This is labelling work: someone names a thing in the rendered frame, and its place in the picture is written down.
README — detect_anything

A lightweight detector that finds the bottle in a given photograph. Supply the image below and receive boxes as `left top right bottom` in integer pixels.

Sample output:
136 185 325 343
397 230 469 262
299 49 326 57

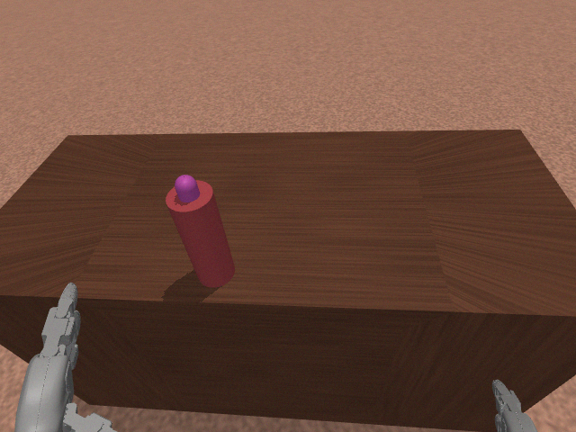
166 175 235 288

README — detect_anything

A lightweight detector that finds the left robot hand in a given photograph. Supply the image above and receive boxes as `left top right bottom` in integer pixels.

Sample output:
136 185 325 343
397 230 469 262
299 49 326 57
14 283 117 432

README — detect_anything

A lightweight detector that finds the right robot hand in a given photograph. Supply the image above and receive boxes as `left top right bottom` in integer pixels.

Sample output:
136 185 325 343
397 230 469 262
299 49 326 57
492 380 537 432

